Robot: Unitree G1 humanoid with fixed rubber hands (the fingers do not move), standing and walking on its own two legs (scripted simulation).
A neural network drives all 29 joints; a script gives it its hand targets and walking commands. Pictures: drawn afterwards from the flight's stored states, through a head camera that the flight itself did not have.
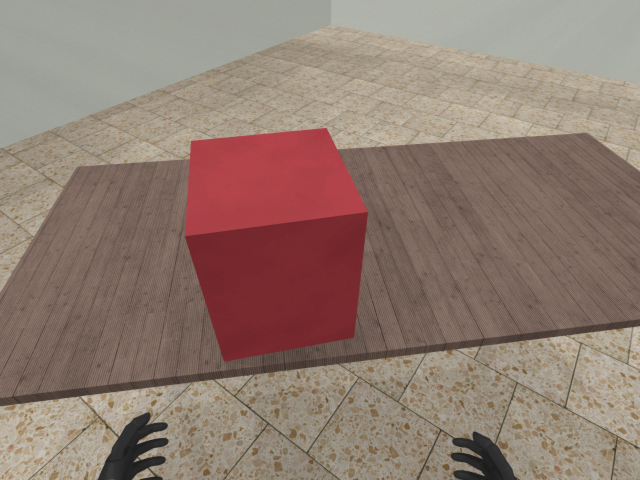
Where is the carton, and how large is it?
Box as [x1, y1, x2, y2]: [185, 128, 367, 361]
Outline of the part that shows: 326,128 191,141 185,238 224,361 353,337 367,211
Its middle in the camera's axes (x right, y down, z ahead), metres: -0.07 +0.00 +0.58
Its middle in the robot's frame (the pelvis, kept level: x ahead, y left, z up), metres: +0.44 +0.07 +0.08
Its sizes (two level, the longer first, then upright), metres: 0.210 0.200 0.250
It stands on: a table, 0.73 m high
